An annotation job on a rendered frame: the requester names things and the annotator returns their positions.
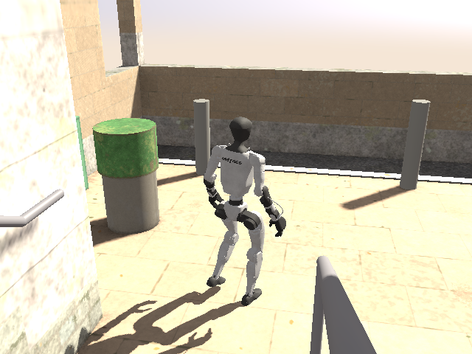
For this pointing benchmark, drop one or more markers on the right robot forearm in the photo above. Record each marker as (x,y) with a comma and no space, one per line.
(268,205)

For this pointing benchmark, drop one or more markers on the robot right hand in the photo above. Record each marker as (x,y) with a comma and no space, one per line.
(280,225)

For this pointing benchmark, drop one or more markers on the robot left thigh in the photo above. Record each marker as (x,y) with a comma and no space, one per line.
(232,236)

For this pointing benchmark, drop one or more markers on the robot left foot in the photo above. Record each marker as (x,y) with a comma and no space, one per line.
(212,282)

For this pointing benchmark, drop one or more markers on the robot left upper arm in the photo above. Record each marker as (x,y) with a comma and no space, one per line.
(213,163)

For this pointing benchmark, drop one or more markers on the robot left hand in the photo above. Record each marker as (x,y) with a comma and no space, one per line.
(212,200)

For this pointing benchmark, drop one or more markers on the robot right upper arm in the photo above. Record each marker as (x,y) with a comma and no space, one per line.
(258,162)

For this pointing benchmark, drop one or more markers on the left robot forearm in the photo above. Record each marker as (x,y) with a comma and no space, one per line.
(210,187)

